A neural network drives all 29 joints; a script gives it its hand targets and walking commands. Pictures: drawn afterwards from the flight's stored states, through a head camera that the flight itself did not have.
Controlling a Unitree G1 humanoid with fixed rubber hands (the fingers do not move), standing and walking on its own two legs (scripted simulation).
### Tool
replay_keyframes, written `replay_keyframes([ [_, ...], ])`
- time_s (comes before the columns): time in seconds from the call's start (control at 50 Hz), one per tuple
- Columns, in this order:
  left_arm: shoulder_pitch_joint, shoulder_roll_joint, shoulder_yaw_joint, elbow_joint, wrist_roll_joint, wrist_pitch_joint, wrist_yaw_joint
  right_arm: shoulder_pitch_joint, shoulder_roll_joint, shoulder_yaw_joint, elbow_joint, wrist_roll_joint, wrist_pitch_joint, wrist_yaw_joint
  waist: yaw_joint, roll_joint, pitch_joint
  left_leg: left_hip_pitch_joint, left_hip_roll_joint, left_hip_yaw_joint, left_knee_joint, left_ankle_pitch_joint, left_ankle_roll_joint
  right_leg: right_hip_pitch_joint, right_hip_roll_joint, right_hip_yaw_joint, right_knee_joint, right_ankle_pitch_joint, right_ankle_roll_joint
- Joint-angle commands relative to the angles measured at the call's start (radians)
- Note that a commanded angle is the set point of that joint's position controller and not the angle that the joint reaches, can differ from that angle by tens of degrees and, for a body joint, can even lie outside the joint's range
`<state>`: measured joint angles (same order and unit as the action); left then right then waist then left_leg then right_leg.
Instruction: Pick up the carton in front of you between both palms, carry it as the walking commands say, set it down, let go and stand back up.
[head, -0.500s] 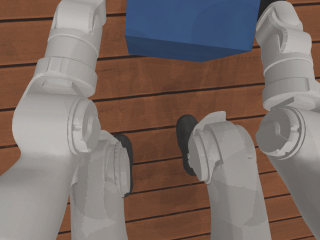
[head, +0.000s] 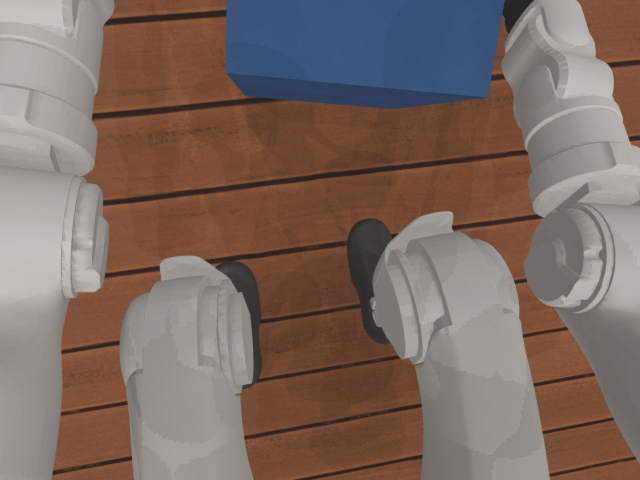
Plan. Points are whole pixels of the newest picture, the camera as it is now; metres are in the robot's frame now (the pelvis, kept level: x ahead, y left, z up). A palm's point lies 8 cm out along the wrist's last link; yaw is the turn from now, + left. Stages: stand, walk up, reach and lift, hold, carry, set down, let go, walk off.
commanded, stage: set down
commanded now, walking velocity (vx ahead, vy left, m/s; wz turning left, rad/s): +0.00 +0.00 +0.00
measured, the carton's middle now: out of the picture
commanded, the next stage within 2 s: let go in 1.02 s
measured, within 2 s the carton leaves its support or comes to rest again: neither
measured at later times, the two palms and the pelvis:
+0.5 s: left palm out of the picture +0.61 +0.12 +0.00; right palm out of the picture +0.51 -0.25 -0.01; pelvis +0.01 -0.01 +0.10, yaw +0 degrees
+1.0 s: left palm out of the picture +0.61 +0.12 +0.15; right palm out of the picture +0.51 -0.26 +0.15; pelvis +0.03 +0.00 +0.23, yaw +0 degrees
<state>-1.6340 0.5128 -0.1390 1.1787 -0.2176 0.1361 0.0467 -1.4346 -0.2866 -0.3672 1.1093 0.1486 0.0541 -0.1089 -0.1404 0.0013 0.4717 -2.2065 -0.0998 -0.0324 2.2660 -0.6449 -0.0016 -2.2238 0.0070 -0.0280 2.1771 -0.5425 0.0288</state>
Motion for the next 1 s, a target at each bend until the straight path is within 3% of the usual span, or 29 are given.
replay_keyframes([
  [0.0, -0.322, 0.017, -0.012, -0.090, -0.027, -0.014, -0.014, -0.206, -0.168, 0.020, -0.141, 0.025, -0.009, -0.010, -0.165, 0.182, -1.303, 0.546, 0.065, -0.017, -0.200, 0.329, -0.018, 0.627, -0.002, -0.039, -0.141, 0.460, 0.005],
  [0.14, -0.299, 0.106, 0.121, -0.198, 0.079, 0.027, 0.016, -0.164, -0.110, 0.082, -0.337, 0.067, 0.059, -0.052, -0.070, 0.130, -1.599, 0.571, 0.029, 0.058, -0.291, 0.280, 0.013, 0.889, 0.038, -0.035, -0.232, 0.485, 0.011],
  [0.22, -0.237, 0.102, 0.192, -0.160, 0.127, 0.057, 0.009, -0.111, -0.060, 0.076, -0.350, 0.041, 0.104, -0.062, -0.043, 0.101, -1.470, 0.507, 0.019, 0.063, -0.369, 0.207, 0.026, 0.818, 0.049, -0.035, -0.315, 0.392, 0.022],
  [0.36, -0.169, 0.047, 0.217, -0.130, 0.154, 0.050, -0.033, -0.045, -0.027, 0.018, -0.368, -0.031, 0.112, -0.044, -0.068, 0.109, -1.415, 0.500, 0.013, 0.052, -0.487, 0.233, 0.017, 0.763, 0.050, -0.043, -0.427, 0.407, 0.034],
  [0.62, -0.137, 0.027, 0.230, -0.278, 0.194, 0.106, -0.048, 0.051, -0.053, -0.017, -0.485, -0.030, 0.158, -0.012, -0.090, 0.208, -1.635, 0.855, -0.004, 0.043, -0.706, 0.402, -0.006, 0.832, 0.057, -0.073, -0.647, 0.497, 0.029],
  [0.98, -0.009, -0.021, 0.314, -0.236, 0.270, 0.095, -0.090, 0.162, 0.006, -0.061, -0.484, -0.107, 0.152, 0.037, -0.083, 0.168, -1.511, 1.079, 0.002, 0.014, -1.074, 0.498, -0.016, 1.037, 0.052, -0.059, -1.011, 0.563, 0.042],
])
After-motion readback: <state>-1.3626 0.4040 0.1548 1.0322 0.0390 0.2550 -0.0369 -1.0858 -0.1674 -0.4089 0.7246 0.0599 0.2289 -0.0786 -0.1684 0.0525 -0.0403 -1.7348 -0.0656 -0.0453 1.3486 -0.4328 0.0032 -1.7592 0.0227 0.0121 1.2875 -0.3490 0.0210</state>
